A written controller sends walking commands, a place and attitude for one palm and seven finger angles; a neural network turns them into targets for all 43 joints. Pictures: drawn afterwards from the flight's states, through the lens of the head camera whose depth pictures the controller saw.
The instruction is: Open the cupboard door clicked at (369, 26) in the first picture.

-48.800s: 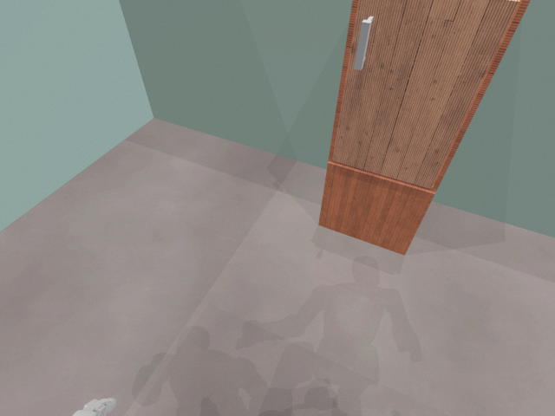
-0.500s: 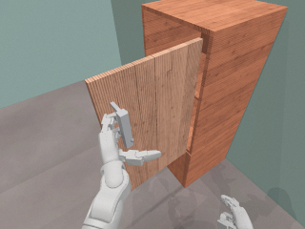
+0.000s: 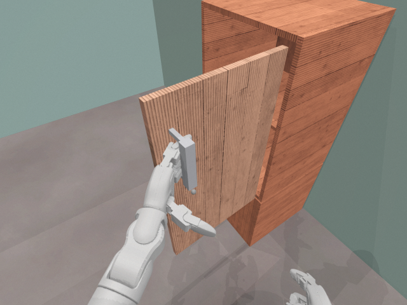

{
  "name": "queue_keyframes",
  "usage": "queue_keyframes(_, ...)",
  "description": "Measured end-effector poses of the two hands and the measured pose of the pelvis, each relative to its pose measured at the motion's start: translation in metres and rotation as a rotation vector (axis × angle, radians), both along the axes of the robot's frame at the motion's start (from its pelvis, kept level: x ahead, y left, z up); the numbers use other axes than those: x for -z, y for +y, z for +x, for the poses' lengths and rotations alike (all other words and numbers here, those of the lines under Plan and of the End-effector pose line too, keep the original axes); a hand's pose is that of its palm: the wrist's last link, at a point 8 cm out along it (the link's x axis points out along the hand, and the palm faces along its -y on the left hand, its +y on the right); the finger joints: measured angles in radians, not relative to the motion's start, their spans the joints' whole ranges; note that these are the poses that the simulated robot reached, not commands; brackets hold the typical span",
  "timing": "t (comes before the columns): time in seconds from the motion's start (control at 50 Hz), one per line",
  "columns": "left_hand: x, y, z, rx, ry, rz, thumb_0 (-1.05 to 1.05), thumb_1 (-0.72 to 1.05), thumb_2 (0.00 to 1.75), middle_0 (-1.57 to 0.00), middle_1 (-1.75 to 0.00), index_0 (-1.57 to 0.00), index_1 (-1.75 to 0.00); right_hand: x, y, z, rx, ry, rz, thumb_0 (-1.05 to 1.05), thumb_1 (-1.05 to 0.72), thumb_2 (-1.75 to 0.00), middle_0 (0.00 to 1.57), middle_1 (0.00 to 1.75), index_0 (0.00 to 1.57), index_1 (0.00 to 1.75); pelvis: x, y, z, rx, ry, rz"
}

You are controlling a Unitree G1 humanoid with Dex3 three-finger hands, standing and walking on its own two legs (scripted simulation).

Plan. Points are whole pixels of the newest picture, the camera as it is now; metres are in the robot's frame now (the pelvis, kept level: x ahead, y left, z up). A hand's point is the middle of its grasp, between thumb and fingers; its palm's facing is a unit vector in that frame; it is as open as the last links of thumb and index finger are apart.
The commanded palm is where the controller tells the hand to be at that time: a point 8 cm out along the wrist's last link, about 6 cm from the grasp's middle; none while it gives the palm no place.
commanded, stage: slide the hand sideways off the handle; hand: left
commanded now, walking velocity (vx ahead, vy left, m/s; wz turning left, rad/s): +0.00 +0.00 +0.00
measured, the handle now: (182, 159) +0.36 +0.08 +0.12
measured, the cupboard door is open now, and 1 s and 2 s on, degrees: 93 94 94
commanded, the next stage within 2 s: draw the hand back to the body in 1.02 s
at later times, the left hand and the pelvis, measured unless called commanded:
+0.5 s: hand (178, 201) +0.27 +0.07 +0.11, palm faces -0.08 -1.00 -0.02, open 16.2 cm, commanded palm +0.24 +0.14 +0.11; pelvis +0.01 -0.02 +0.00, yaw -2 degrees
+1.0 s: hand (137, 223) +0.23 +0.14 +0.10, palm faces +0.01 -1.00 -0.05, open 16.3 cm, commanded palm +0.20 +0.19 +0.11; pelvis +0.03 -0.03 +0.00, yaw +0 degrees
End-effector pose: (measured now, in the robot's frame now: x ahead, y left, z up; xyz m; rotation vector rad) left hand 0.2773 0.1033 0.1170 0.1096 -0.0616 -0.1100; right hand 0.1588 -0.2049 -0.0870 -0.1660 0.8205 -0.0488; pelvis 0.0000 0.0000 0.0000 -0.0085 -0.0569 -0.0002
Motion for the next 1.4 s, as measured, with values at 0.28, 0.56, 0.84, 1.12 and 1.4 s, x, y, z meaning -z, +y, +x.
queue_keyframes(0.28, 0.005, -0.002, -0.01, -0.001, 0.039, -0.114, -0.01, -0.5, 0.3, -0.15, -0.3, -0.14, -0.3, -0.016, -0.008, 0.001, 0.014, -0.101, 0.011, 0.01, -0.9, -0.9, 0.2, 0.3, 0.2, 0.3, -0.002, -0.004, -0.002, 0.031, 0.004, 0.009)
queue_keyframes(0.56, 0.006, 0.031, -0.029, -0.041, 0.058, -0.097, -0.01, -0.5, 0.3, -0.19, -0.31, -0.18, -0.31, -0.024, -0.031, 0.027, 0.015, -0.154, -0.004, 0.01, -0.9, -0.9, 0.2, 0.3, 0.2, 0.3, -0.005, -0.023, 0.016, 0.029, 0.014, 0.006)
queue_keyframes(0.84, 0.01, 0.061, -0.049, -0.08, 0.071, -0.065, -0.01, -0.5, 0.3, -0.2, -0.32, -0.19, -0.31, -0.023, -0.052, 0.044, 0.026, -0.199, -0.025, 0.01, -0.9, -0.9, 0.2, 0.3, 0.2, 0.3, -0.002, -0.036, 0.033, 0.02, 0.049, 0.009)
queue_keyframes(1.12, 0.01, 0.084, -0.077, -0.064, 0.04, -0.077, -0.01, -0.5, 0.3, -0.16, -0.3, -0.16, -0.3, -0.019, -0.049, 0.039, 0.007, -0.255, -0.047, 0.01, -0.9, -0.9, 0.2, 0.3, 0.2, 0.3, 0.003, -0.026, 0.026, -0.005, 0.065, -0.004)
queue_keyframes(1.4, -0.008, 0.102, -0.074, -0.088, 0.008, -0.046, -0.01, -0.5, 0.3, -0.16, -0.3, -0.16, -0.3, -0.025, -0.022, 0.03, 0.007, -0.294, -0.013, 0.01, -0.9, -0.9, 0.2, 0.3, 0.2, 0.3, 0.002, -0.013, 0.021, 0.007, 0.043, -0.007)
